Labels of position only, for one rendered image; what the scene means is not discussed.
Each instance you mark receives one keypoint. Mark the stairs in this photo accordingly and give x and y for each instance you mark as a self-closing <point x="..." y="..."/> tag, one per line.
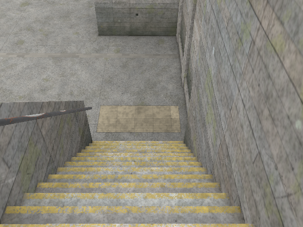
<point x="128" y="184"/>

